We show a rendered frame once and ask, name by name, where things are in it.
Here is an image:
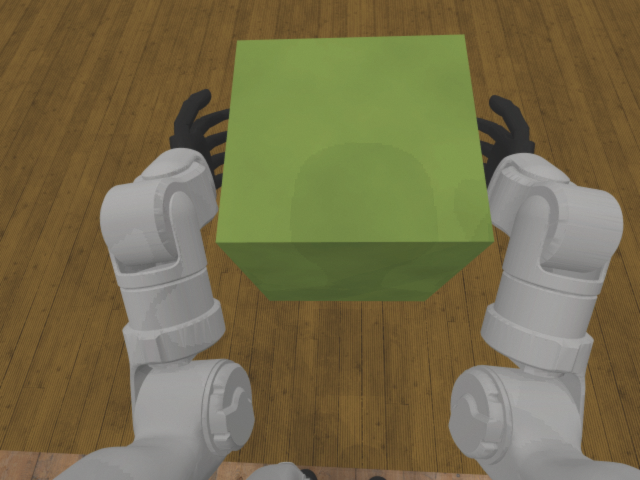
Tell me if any right robot hand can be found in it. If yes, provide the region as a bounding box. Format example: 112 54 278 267
476 95 535 189

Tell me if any robot left forearm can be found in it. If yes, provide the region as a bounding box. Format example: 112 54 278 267
100 148 226 435

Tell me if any robot right upper arm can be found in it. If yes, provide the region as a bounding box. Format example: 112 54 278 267
449 365 640 480

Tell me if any carton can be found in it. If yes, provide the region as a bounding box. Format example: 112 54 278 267
216 34 494 301

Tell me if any robot right forearm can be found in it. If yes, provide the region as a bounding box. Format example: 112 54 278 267
480 153 623 441

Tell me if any left robot hand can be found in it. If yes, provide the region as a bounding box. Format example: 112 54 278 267
169 89 230 190

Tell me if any robot left upper arm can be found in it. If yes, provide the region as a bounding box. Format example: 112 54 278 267
53 359 255 480

